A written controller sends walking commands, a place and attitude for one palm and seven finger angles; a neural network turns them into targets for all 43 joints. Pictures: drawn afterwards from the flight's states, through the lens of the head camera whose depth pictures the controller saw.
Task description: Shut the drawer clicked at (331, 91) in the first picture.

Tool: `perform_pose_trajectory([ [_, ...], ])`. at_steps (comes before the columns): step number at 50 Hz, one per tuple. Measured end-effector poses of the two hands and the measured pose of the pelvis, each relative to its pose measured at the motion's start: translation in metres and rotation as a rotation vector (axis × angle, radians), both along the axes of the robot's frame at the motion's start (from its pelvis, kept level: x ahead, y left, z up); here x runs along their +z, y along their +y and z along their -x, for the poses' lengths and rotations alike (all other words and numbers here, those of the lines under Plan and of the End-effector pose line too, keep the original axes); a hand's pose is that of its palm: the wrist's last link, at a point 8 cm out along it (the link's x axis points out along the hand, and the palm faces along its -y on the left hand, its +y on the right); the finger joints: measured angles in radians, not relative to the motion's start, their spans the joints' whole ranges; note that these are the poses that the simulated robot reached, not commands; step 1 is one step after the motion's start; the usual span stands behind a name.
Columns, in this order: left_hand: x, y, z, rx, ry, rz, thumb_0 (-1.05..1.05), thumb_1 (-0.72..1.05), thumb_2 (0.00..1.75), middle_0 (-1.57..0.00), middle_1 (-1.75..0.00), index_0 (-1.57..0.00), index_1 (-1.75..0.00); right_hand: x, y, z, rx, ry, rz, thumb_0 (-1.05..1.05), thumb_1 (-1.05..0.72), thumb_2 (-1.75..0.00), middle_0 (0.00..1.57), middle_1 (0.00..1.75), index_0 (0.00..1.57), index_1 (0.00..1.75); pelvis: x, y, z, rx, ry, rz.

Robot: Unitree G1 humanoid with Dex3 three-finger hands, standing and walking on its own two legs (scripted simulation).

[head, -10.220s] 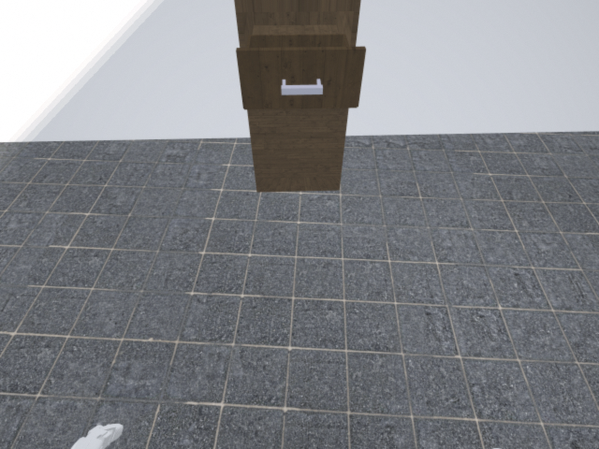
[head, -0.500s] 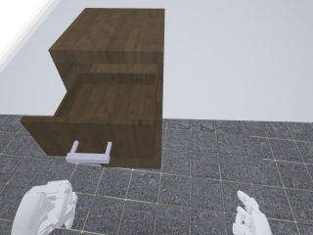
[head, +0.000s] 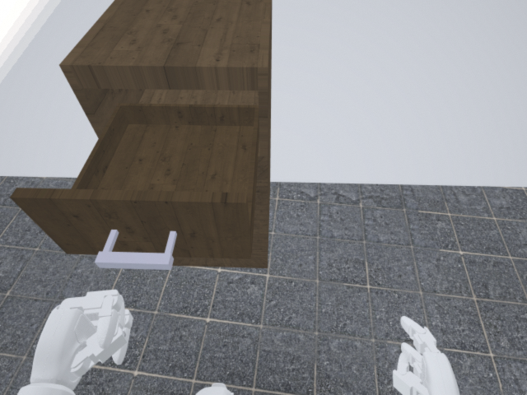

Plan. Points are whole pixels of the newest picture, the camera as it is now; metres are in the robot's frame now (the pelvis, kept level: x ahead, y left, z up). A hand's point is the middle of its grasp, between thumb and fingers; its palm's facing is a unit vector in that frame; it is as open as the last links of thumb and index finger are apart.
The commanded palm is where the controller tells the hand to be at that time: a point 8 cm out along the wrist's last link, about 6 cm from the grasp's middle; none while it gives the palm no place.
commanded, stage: bring the fist close to the handle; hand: left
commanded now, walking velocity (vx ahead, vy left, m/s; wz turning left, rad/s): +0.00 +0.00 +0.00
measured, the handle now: (138, 248) +0.34 +0.24 +0.00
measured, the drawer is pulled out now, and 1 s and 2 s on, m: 0.29 0.29 0.24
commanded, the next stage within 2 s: push the drawer shut in 1.02 s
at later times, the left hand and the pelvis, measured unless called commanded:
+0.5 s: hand (143, 318) +0.23 +0.19 +0.01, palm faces -0.01 -1.00 -0.04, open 3.3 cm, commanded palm +0.20 +0.25 +0.01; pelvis -0.01 +0.02 -0.03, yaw -1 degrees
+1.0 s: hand (148, 315) +0.23 +0.19 +0.00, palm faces +0.00 -1.00 -0.06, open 3.3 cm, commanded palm +0.21 +0.25 +0.00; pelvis -0.02 +0.02 -0.04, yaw -1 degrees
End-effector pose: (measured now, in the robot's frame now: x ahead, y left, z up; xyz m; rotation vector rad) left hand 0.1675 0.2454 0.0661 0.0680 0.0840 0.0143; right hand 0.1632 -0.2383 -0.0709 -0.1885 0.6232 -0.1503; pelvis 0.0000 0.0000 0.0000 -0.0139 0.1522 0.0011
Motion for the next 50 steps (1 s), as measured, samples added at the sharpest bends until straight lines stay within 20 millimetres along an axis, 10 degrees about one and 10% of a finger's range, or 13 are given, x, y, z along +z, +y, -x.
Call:
perform_pose_trajectory([
  [26,-0.055,0.0,-0.04,-0.023,-0.046,0.024,0.02,0.9,0.9,-1.4,-1.6,-1.4,-1.6,-0.041,0.026,0.007,0.032,0.087,0.01,0.01,-0.9,-0.89,0.2,0.3,0.21,0.3,-0.036,0.019,0.012,-0.013,0.117,0.016],
  [50,-0.065,-0.002,-0.045,-0.013,-0.036,0.009,0.02,0.9,0.9,-1.4,-1.6,-1.4,-1.6,-0.052,0.01,0.028,-0.004,0.151,0.025,0.01,-0.9,-0.89,0.2,0.3,0.21,0.3,-0.043,0.016,0.016,-0.017,0.137,0.019],
])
